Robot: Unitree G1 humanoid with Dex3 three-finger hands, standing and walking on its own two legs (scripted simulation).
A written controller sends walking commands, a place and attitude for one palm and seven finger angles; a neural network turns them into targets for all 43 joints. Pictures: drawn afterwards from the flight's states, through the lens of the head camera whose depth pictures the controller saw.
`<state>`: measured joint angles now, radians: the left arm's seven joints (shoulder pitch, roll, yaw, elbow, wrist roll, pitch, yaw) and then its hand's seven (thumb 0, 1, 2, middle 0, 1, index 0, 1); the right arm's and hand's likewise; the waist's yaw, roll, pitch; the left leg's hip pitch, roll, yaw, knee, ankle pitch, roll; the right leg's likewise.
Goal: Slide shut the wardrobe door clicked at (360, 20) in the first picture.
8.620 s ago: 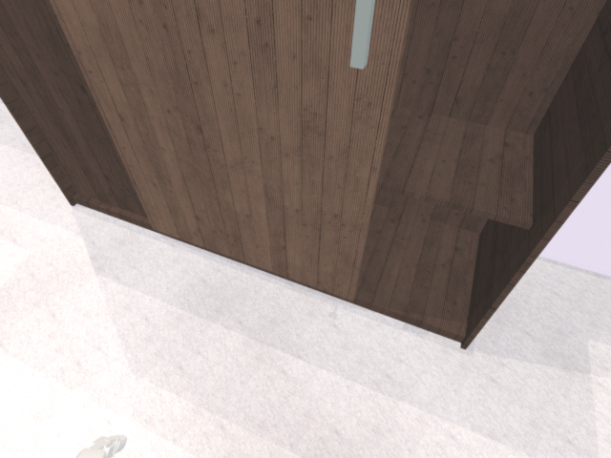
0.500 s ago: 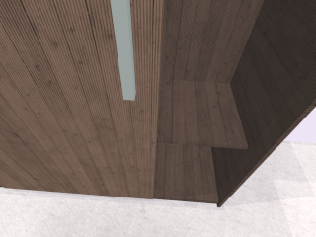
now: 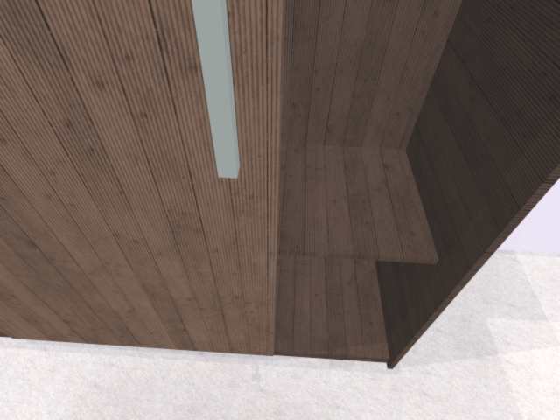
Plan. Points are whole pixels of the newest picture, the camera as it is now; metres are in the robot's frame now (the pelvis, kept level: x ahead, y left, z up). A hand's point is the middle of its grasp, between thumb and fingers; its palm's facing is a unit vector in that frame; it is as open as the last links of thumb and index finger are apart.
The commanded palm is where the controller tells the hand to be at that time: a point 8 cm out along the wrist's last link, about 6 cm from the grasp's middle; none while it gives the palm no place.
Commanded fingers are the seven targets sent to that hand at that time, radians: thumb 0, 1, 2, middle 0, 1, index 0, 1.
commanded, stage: look again from close up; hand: left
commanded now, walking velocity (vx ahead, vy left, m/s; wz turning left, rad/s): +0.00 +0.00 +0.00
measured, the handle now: (223, 89) +0.42 +0.10 +0.27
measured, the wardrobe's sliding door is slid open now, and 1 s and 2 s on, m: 0.40 0.40 0.40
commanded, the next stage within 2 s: raise the hand with hooked fingers in 0.64 s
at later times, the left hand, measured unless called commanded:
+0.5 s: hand out of the picture -0.04 +0.16 -0.18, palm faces +0.03 -0.98 -0.19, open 7.4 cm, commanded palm none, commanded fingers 0.00 0.90 0.90 -0.20 -0.30 -0.20 -0.30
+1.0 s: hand (168, 335) +0.21 +0.16 +0.06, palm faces +0.12 -0.99 -0.11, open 7.7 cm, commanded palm +0.10 +0.22 -0.02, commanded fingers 0.00 0.57 0.76 -0.22 -0.51 -0.22 -0.51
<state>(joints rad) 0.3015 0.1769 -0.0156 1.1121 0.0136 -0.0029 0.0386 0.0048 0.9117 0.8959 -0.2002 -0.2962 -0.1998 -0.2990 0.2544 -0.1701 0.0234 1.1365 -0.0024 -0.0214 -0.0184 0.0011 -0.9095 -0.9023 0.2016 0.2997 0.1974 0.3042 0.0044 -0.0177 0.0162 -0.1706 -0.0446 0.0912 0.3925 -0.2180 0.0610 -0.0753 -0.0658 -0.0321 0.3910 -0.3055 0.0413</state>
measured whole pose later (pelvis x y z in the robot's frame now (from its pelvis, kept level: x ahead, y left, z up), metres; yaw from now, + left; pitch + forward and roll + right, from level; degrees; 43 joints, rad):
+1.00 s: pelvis -0.04 -0.02 -0.02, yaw +1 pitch +3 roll +1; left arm 0.31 0.21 0.13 0.02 -0.20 -0.26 -0.05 0.02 0.81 0.84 -0.20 -0.37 -0.20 -0.38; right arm 0.23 -0.24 -0.01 0.74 0.02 -0.26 -0.05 0.01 -0.91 -0.90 0.20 0.30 0.20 0.30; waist -0.05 0.04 -0.10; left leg -0.42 -0.01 0.06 0.63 -0.27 0.03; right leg -0.34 -0.04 -0.05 0.66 -0.39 0.00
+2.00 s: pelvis -0.04 -0.02 -0.01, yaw +2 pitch -2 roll -1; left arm 0.01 0.47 0.47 -0.12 -0.39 0.06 -0.40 0.00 -0.37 0.35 -0.30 -1.11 -0.30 -1.12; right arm 0.20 -0.26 0.07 0.65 0.07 -0.35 -0.10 0.01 -0.90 -0.90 0.20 0.30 0.20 0.30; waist 0.05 0.05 -0.05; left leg -0.26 0.00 0.03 0.52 -0.23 0.03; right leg -0.12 -0.02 -0.08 0.48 -0.31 0.00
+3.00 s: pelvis -0.04 -0.04 +0.00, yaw +3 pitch -3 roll +0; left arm -0.18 0.54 0.49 -0.06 -0.36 0.34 -0.52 -0.01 -0.49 0.30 -0.30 -1.20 -0.30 -1.20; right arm 0.17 -0.32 0.09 0.64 0.10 -0.20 -0.08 0.01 -0.90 -0.90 0.20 0.30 0.20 0.30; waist 0.05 0.10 -0.02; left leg -0.23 0.01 0.01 0.47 -0.18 0.01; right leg -0.11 0.00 -0.09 0.46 -0.29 -0.02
